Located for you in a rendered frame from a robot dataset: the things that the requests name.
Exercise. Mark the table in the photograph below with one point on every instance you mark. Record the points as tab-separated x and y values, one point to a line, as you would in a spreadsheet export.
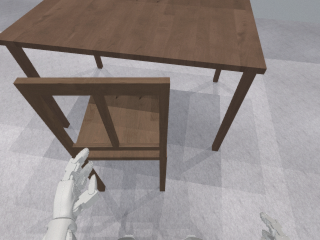
213	34

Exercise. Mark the left robot forearm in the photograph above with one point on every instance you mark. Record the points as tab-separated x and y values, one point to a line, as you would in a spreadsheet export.
62	228

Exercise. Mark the robot left hand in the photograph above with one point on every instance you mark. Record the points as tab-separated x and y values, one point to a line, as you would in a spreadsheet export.
68	190

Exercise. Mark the chair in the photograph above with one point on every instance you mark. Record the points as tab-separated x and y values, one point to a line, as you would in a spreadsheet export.
126	118

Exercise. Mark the robot right hand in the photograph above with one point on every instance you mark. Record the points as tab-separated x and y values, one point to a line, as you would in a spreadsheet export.
274	227

